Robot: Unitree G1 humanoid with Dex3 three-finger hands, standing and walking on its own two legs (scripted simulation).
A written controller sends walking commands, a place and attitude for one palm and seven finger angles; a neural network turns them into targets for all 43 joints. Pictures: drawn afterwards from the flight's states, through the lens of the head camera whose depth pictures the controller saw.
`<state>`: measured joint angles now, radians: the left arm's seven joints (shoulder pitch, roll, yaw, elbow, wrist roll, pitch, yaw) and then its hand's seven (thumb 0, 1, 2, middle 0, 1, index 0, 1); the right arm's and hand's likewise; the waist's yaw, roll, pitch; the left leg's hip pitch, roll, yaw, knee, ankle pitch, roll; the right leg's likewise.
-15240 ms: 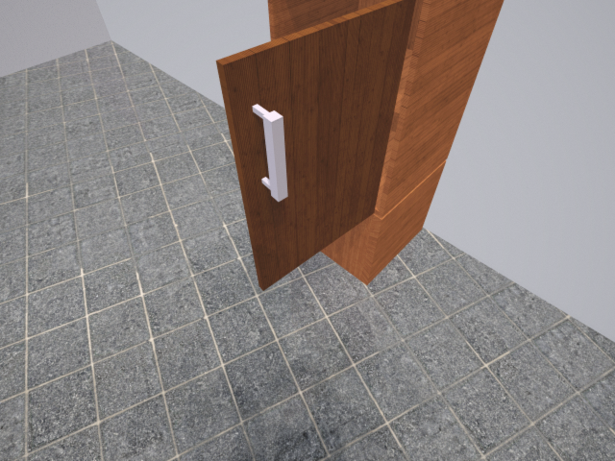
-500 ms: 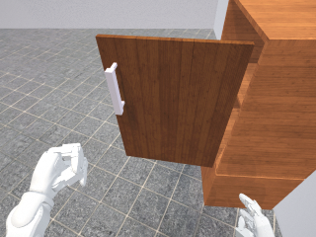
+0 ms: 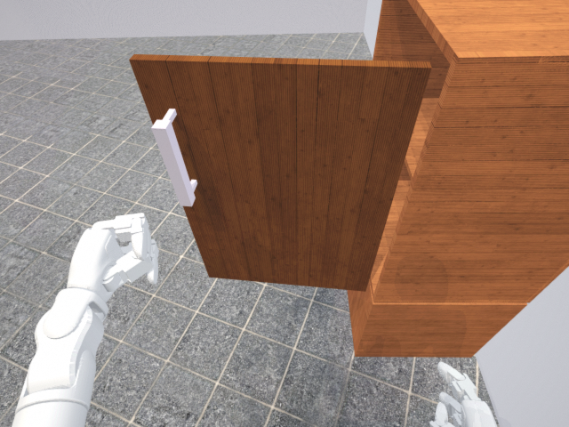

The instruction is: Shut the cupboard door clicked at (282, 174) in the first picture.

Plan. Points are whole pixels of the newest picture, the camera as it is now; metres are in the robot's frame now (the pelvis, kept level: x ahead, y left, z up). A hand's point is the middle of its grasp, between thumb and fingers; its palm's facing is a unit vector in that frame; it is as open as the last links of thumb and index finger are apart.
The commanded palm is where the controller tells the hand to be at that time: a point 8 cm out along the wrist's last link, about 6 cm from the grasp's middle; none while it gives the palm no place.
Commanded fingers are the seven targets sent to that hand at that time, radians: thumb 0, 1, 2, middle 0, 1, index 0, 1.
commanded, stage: bring the fist close to the handle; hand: left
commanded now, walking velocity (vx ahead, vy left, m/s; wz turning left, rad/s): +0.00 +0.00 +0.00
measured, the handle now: (179, 159) +0.51 +0.21 +0.10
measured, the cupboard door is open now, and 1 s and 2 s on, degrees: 84 84 71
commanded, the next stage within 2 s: push the door shut along its arc in 0.92 s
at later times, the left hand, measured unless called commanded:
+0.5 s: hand (176, 197) +0.40 +0.18 +0.12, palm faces -0.06 -1.00 -0.05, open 3.1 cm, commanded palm +0.38 +0.23 +0.11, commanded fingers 0.00 0.90 0.90 -1.30 -1.50 -1.30 -1.50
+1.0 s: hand (171, 205) +0.40 +0.19 +0.11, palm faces -0.05 -1.00 -0.02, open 3.1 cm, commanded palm +0.38 +0.23 +0.11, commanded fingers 0.00 0.90 0.90 -1.30 -1.50 -1.30 -1.50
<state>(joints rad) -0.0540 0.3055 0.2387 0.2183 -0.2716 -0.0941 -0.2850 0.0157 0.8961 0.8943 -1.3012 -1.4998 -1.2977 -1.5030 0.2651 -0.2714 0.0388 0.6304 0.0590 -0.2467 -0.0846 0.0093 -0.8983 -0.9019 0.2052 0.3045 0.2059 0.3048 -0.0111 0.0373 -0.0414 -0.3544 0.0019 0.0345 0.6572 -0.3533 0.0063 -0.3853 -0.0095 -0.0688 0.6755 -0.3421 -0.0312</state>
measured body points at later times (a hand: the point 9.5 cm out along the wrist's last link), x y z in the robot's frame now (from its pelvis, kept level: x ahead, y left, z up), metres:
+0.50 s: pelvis +0.00 +0.01 +0.00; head +0.03 +0.00 +0.45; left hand +0.40 +0.23 +0.12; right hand +0.13 -0.24 -0.11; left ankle -0.01 +0.12 -0.72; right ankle +0.01 -0.09 -0.72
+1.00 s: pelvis +0.00 +0.02 +0.00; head +0.03 +0.01 +0.45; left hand +0.39 +0.24 +0.11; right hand +0.10 -0.24 -0.11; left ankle -0.01 +0.12 -0.72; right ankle +0.01 -0.09 -0.72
